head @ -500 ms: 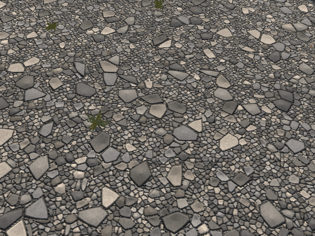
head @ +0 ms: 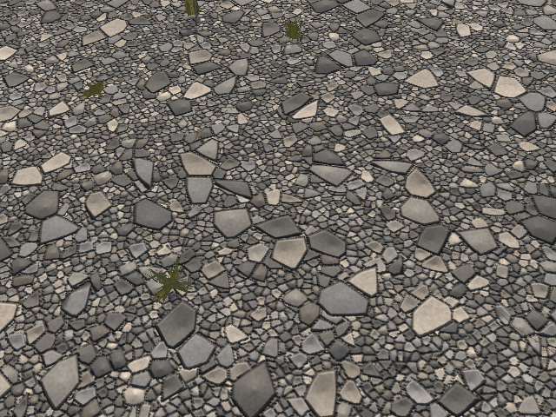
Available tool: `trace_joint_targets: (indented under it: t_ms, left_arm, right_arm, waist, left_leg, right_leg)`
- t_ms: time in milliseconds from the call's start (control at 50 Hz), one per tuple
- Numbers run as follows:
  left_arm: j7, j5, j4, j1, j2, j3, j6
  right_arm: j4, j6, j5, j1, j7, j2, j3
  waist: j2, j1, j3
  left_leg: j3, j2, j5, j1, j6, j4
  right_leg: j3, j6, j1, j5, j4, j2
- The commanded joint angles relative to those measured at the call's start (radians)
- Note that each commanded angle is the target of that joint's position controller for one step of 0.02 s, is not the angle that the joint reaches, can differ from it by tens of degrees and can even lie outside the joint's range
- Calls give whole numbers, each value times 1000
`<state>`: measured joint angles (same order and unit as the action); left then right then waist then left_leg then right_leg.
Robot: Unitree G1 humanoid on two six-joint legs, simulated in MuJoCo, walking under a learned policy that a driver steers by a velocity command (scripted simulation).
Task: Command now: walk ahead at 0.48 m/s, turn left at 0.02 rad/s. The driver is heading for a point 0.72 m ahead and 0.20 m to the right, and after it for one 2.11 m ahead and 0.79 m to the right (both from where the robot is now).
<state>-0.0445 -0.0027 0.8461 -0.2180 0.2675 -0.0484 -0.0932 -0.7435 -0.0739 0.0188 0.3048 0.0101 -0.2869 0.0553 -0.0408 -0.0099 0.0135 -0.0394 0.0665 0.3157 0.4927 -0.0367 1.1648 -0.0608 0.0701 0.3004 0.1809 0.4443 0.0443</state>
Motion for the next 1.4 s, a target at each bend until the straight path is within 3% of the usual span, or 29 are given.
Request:
trace_joint_targets:
  t_ms: [20, 160, 240, 320, 360, 380, 400, 420, 440, 480, 580, 680, 800, 820, 840, 860, 880, 900, 920, 940, 1020, 1120, 1220, 1280, 1300, 1320, 1340, 1360, 1400]
  left_arm:
    - [5, -2, -47, 16, 112, -23, -24]
    - [32, 14, -6, -96, 150, -25, -10]
    - [37, 25, 25, -189, 162, -26, 13]
    - [52, 29, 30, -187, 185, -38, 34]
    - [53, 23, 19, -148, 185, -37, 38]
    - [51, 7, -7, -131, 136, -19, 35]
    - [47, 12, -32, -261, 15, 15, 17]
    - [41, 34, -21, -255, 74, 5, 2]
    - [41, 57, -43, -167, 154, -21, 2]
    - [45, 38, -66, -78, 136, -25, 14]
    - [51, 28, -88, -93, 65, -32, 77]
    - [19, 8, -150, 31, 34, -21, 70]
    - [-12, 1, -215, 39, 111, -60, 88]
    - [-7, 0, -196, -50, 141, -79, 86]
    - [13, 0, -180, -127, 218, -109, 85]
    - [37, -3, -201, -117, 322, -123, 89]
    - [27, -17, -252, -100, 310, -106, 76]
    - [16, -9, -269, -73, 247, -93, 69]
    - [18, 9, -264, -26, 212, -83, 65]
    - [26, 20, -266, 14, 180, -73, 70]
    - [51, -7, -294, 70, 175, -71, 86]
    - [78, 6, -307, 62, 193, -82, 107]
    - [76, 6, -317, 55, 186, -81, 125]
    - [75, 19, -322, 62, 181, -77, 132]
    - [77, 24, -321, 64, 168, -72, 133]
    - [79, 26, -327, 61, 125, -60, 132]
    - [76, 35, -353, 59, 73, -49, 121]
    - [70, 22, -385, 119, 145, -65, 98]
    - [58, 12, -331, 53, 184, -82, 96]
  right_arm:
    - [58, 3, -8, 37, 5, -72, 25]
    - [113, -13, -12, -188, -5, -21, 4]
    - [158, -29, -4, -327, -31, -16, -1]
    - [168, -49, -3, -318, -50, -58, 12]
    - [116, -54, -6, -125, -38, -119, 43]
    - [85, -54, -24, 55, -26, -176, 63]
    - [68, -44, -43, 151, -20, -271, 86]
    - [68, -39, -37, 165, -20, -185, 65]
    - [70, -36, -27, 95, -15, -126, 45]
    - [63, -34, -22, -28, -17, -70, 26]
    - [31, -60, -37, -140, -18, -75, 35]
    - [8, -32, -28, -142, 15, -126, 50]
    - [-4, 12, 25, -156, 26, -179, 73]
    - [-3, 19, 31, -162, 26, -167, 71]
    - [-10, 20, 9, -98, 20, -138, 62]
    - [18, 18, -58, -18, 11, -38, 29]
    - [22, 13, -42, 20, 1, -70, 20]
    - [32, 16, -5, -80, -3, -132, 35]
    - [51, 22, -3, -136, 4, -124, 32]
    - [40, 31, -20, -153, 18, -119, 33]
    - [39, 59, -30, -135, 30, -103, 34]
    - [43, 68, -26, -178, 32, -80, 23]
    - [54, 53, -17, -190, 19, -90, 28]
    - [43, 36, -7, -130, 3, -94, 37]
    - [26, 32, -6, -80, 1, -96, 43]
    - [13, 28, -19, -3, 6, -151, 59]
    - [6, 29, -43, 31, 6, -238, 75]
    - [25, 15, -66, -23, -1, -243, 81]
    - [59, 5, -30, -124, 19, -148, 56]
  waist:
    - [128, 29, -28]
    - [92, -41, 20]
    - [87, -89, 62]
    - [121, -43, 43]
    - [124, 69, -79]
    - [84, 148, -235]
    - [-169, 111, -407]
    - [-221, 127, -465]
    - [-144, 125, -285]
    - [-48, 70, -102]
    - [-45, -23, 21]
    - [-31, 11, 5]
    - [-51, -19, -50]
    - [-21, -66, -91]
    - [100, -86, -144]
    - [368, 3, -201]
    - [316, -11, -416]
    - [160, -58, -383]
    - [112, -38, -281]
    - [55, -17, -209]
    - [123, 35, -167]
    - [141, 12, -168]
    - [189, -8, -151]
    - [211, 28, -136]
    - [194, 58, -116]
    - [88, 82, -121]
    - [-165, 59, -98]
    - [-205, 55, 2]
    - [-131, 8, 19]
  left_leg:
    - [-38, 82, -97, 145, 11, -25]
    - [18, 56, -402, 201, 39, -429]
    - [26, 13, -402, 200, 40, -588]
    - [10, -22, -292, 101, 12, -674]
    - [48, -61, -274, -206, -33, -716]
    - [-55, 59, -301, -523, -91, -650]
    - [-478, 334, -165, -925, -235, -685]
    - [-688, 377, -40, -922, -258, -811]
    - [-528, 341, -1, -790, -207, -834]
    - [-298, 262, -100, -506, -164, -904]
    - [-5, 211, -443, -266, -165, -1016]
    - [206, 161, -634, -289, -132, -955]
    - [208, 222, -727, -439, -79, -719]
    - [232, 182, -733, -422, -48, -570]
    - [257, 103, -566, -328, 17, -343]
    - [249, -33, 288, 18, 95, 14]
    - [10, -119, 442, 141, 108, 238]
    - [-57, -80, 337, 193, 88, 262]
    - [-51, -52, 245, 224, 74, 202]
    - [-55, -19, 182, 209, 75, 131]
    - [-40, -39, 94, 52, 79, -73]
    - [-60, -64, 17, 22, 110, -258]
    - [-59, -89, 22, -51, 96, -416]
    - [-13, -111, 8, -208, 50, -611]
    - [-5, -96, -23, -316, 25, -721]
    - [-146, 66, 77, -462, -34, -812]
    - [-447, 276, 301, -517, -137, -916]
    - [-621, 351, 413, -407, -204, -985]
    - [-421, 254, 304, -405, -127, -974]
  right_leg:
    - [291, 172, -104, -71, -298, -258]
    - [129, 130, -184, -289, -311, -210]
    - [181, 136, -270, -247, -268, -242]
    - [248, 112, -341, -320, -168, -290]
    - [212, 75, -289, -534, 43, -228]
    - [178, 38, -117, -393, 299, -169]
    - [96, -37, 283, 86, 692, -12]
    - [209, -38, 399, 392, 836, -15]
    - [205, -36, 474, 329, 891, -69]
    - [164, -41, 432, 187, 819, -145]
    - [156, -79, 333, 62, 691, -176]
    - [62, -85, 242, -216, 339, -139]
    - [4, -10, 151, -59, 173, -75]
    - [-18, 20, 30, -110, 90, -32]
    - [51, 60, -145, -432, 32, -43]
    - [400, 200, -403, -919, 104, -290]
    - [735, 371, -513, -706, 5, -435]
    - [658, 332, -467, -525, -53, -386]
    - [571, 276, -370, -375, -68, -342]
    - [517, 229, -262, -281, -86, -301]
    - [424, 186, -55, -276, -126, -217]
    - [451, 166, -27, -46, -133, -184]
    - [532, 143, -19, 161, -140, -164]
    - [564, 116, 54, 389, -142, -129]
    - [544, 84, 128, 448, -113, -90]
    - [457, 24, 275, 505, 69, -23]
    - [215, -17, 481, 439, 347, 125]
    - [247, -32, 593, 323, 488, 38]
    - [231, -61, 572, 162, 608, -3]
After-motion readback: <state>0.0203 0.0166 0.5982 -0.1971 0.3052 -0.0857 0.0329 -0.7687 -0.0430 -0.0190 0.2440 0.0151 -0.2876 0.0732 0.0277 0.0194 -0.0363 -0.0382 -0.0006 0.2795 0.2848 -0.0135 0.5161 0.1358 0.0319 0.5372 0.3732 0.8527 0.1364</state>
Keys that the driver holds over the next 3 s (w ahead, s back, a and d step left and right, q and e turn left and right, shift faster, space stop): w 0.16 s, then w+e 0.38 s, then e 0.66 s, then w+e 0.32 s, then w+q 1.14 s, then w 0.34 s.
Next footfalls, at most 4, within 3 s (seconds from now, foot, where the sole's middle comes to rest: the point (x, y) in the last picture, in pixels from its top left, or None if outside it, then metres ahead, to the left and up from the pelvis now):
0.38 left None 0.40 0.14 -0.78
0.84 right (368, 388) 0.55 -0.15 -0.78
1.32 left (282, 360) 0.62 0.06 -0.78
1.78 right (431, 382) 0.56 -0.30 -0.78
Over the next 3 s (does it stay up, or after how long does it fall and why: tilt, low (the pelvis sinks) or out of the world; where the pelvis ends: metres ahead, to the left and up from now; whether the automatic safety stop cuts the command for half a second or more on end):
stays up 1.15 -0.46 0.01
